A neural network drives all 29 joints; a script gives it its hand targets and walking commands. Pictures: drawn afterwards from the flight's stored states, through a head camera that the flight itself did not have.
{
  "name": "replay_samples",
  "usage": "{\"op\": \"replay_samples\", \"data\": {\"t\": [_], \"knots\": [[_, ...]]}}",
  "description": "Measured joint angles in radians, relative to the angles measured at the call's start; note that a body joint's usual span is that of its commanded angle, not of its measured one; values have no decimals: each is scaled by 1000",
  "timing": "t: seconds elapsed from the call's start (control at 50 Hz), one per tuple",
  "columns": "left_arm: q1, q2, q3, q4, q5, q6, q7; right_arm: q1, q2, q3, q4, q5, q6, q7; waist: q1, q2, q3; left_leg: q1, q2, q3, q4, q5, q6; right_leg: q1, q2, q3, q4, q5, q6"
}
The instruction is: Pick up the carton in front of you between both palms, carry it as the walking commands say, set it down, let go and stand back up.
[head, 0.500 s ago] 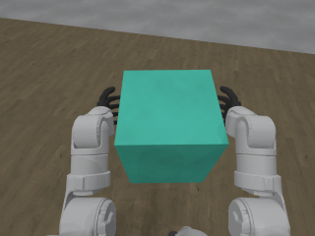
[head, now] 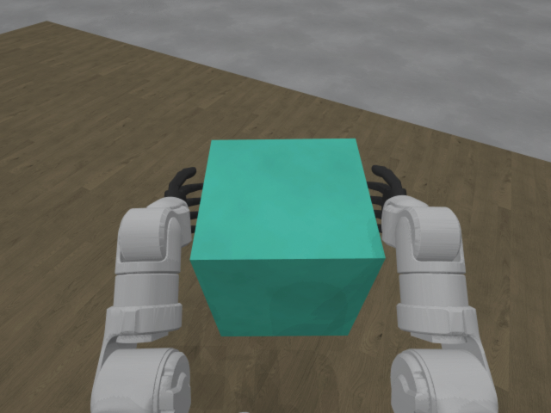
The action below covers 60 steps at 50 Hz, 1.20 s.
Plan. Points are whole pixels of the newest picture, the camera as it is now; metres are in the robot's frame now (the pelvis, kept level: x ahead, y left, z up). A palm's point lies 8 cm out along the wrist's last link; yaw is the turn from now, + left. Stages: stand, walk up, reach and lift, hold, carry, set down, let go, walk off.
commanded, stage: carry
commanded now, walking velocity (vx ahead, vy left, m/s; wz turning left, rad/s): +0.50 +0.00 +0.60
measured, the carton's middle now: (283, 243) +0.35 -0.02 +0.04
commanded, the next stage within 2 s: none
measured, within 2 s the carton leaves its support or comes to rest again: neither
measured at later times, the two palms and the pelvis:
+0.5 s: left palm (228, 101) +0.68 +0.07 +0.08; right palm (373, 100) +0.67 -0.22 +0.08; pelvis +0.32 -0.06 -0.02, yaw -6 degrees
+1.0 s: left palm (280, 46) +1.00 -0.06 +0.05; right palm (389, 64) +0.87 -0.33 +0.05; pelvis +0.62 -0.06 -0.04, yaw -24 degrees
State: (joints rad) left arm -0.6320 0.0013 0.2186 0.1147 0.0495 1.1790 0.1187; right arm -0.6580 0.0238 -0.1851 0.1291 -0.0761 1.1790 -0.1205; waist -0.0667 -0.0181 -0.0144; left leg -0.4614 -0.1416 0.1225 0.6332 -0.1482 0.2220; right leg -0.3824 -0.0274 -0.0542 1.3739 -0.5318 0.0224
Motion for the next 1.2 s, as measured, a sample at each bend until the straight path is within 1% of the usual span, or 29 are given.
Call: {"op": "replay_samples", "data": {"t": [0.02, 0.06, 0.1, 0.14, 0.22, 0.3, 0.34, 0.36, 0.38, 0.4, 0.42, 0.44, 0.46, 0.48, 0.52, 0.58, 0.66, 0.72, 0.8, 0.84, 0.86, 0.9, 0.92, 0.94, 0.98, 1.02, 1.08, 1.14, 1.2], "knots": [[7, -9, -2, 6, 11, 7, 0, 10, -7, 3, 11, 10, 4, 0, -12, 6, 3, 17, -6, -16, -5, -12, -2, -57, -3, 32, 3, 17, 1], [19, -26, 2, 0, 31, 18, 0, 25, -19, 12, 19, 32, 4, -1, -20, 13, 14, 51, -12, -41, -23, -34, -2, -159, -29, 73, -76, 53, 7], [28, -32, 8, -22, 40, 20, 0, 28, -22, 20, 17, 46, -7, -4, -17, 14, 26, 82, -9, -57, -38, -57, -8, -240, -57, 92, -195, 101, 11], [38, -29, 13, -52, 37, 13, 0, 27, -15, 24, 5, 46, -21, -7, -7, 14, 36, 114, 0, -71, -48, -86, -18, -298, -70, 96, -311, 188, 7], [60, -21, 15, -113, 18, -2, 0, 35, 14, 19, -47, 28, -37, -9, 20, 8, 36, 191, 21, -89, -58, -162, -46, -331, -54, 70, -545, 408, -20], [57, -9, 12, -149, 1, 0, 0, 42, 31, 15, -102, 11, -33, -9, 40, -7, 10, 283, 35, -88, -22, -285, -70, -253, 1, -2, -812, 606, -63], [34, -5, 2, -131, 0, 2, 0, 40, 25, 8, -112, 12, -24, -9, 55, -9, -9, 311, 45, -72, 72, -361, -86, -170, 38, -48, -918, 668, -90], [18, -6, -4, -112, 2, 4, 0, 38, 16, 3, -111, 15, -17, -8, 64, -10, -22, 303, 50, -58, 170, -386, -100, -125, 50, -53, -936, 665, -101], [4, -10, -7, -90, 8, -4, 0, 26, 2, -1, -100, 22, -15, -8, 81, 18, -28, 266, 76, -56, 295, -371, -129, -130, 77, -56, -884, 587, -105], [-16, -11, -14, -61, 13, -9, 0, 17, -10, -10, -86, 28, -12, -7, 95, 33, -29, 207, 82, -77, 446, -378, -162, -146, 98, -55, -822, 524, -110], [-31, -10, -23, -29, 16, -10, 0, 16, -17, -17, -73, 32, -7, -7, 108, 33, -29, 142, 78, -96, 588, -385, -181, -152, 110, -49, -783, 480, -117], [-36, -8, -29, -3, 16, -7, 0, 20, -19, -22, -62, 32, 1, -7, 118, 26, -28, 81, 76, -107, 688, -377, -187, -146, 118, -40, -767, 455, -120], [-32, -5, -36, 14, 12, -2, 0, 25, -15, -26, -54, 28, 10, -8, 126, 19, -27, 26, 81, -113, 739, -361, -189, -131, 125, -28, -767, 444, -118], [-25, -1, -41, 23, 6, 2, 0, 29, -8, -30, -49, 22, 19, -8, 130, 14, -24, -25, 92, -119, 747, -344, -190, -113, 132, -17, -774, 434, -118], [-10, 5, -48, 27, -8, 6, 2, 35, 5, -38, -48, 8, 30, -8, 132, 11, -15, -111, 124, -132, 684, -322, -197, -74, 143, 4, -796, 415, -121], [0, 6, -46, 17, -17, -1, 4, 43, 17, -41, -62, -3, 26, -7, 128, 8, -6, -202, 167, -152, 508, -282, -216, -27, 151, 39, -819, 385, -121], [-1, -1, -37, -15, -18, -14, 7, 55, 19, -37, -103, -1, 11, -7, 127, 11, -5, -262, 192, -176, 319, -123, -234, 28, 161, 97, -828, 332, -110], [-8, -9, -34, -40, -16, -19, 8, 63, 18, -38, -141, 2, 6, -7, 131, 18, -15, -260, 188, -181, 207, -31, -233, 72, 171, 144, -822, 279, -101], [-13, -17, -34, -21, -14, -27, 8, 71, 17, -46, -145, 3, 7, -7, 142, 22, -56, -185, 156, -161, 5, 64, -222, 137, 184, 204, -784, 178, -90], [-11, -9, -35, 7, -18, -28, 8, 67, 22, -47, -113, -5, 6, -6, 146, 24, -80, -99, 140, -136, -132, 153, -209, 161, 196, 230, -711, 107, -87], [-12, 4, -34, 23, -22, -29, 6, 58, 30, -46, -85, -13, -1, -6, 141, 21, -92, -72, 141, -123, -148, 230, -185, 147, 200, 220, -626, 72, -84], [-14, 33, -29, 70, -35, -39, -1, 47, 48, -36, -21, -36, -27, -5, 118, 1, -97, -67, 139, -97, -52, 48, -156, 54, 181, 164, -363, -4, -75], [-11, 41, -30, 93, -41, -42, -2, 52, 53, -31, 3, -42, -35, -5, 105, -9, -90, -70, 138, -85, -6, 3, -152, 3, 164, 136, -250, -13, -75], [-5, 43, -36, 109, -42, -40, -2, 65, 54, -28, 15, -43, -36, -5, 95, -11, -83, -59, 145, -75, 16, -15, -152, -45, 147, 109, -172, 1, -74], [7, 37, -53, 116, -36, -32, -2, 96, 49, -25, 7, -33, -29, -4, 82, -10, -64, -18, 165, -57, 17, -25, -157, -126, 109, 65, -124, 47, -72], [11, 30, -70, 95, -27, -26, 0, 117, 40, -25, -22, -16, -27, -5, 72, -12, -41, 28, 183, -37, -2, -47, -160, -194, 71, 44, -173, 89, -65], [11, 19, -76, 43, -15, -23, 1, 122, 32, -29, -68, 4, -34, -7, 53, -15, -15, 94, 203, -1, -35, -83, -160, -277, 32, 36, -294, 162, -54], [13, 7, -67, -19, -4, -18, 5, 116, 29, -31, -107, 18, -40, -8, 33, -13, -2, 163, 218, 34, -60, -125, -169, -323, 16, 30, -420, 272, -55], [13, -2, -49, -76, 6, -2, 6, 100, 27, -28, -131, 30, -39, -10, 12, -14, -4, 240, 225, 72, -75, -182, -186, -318, 19, 9, -576, 423, -73]]}}
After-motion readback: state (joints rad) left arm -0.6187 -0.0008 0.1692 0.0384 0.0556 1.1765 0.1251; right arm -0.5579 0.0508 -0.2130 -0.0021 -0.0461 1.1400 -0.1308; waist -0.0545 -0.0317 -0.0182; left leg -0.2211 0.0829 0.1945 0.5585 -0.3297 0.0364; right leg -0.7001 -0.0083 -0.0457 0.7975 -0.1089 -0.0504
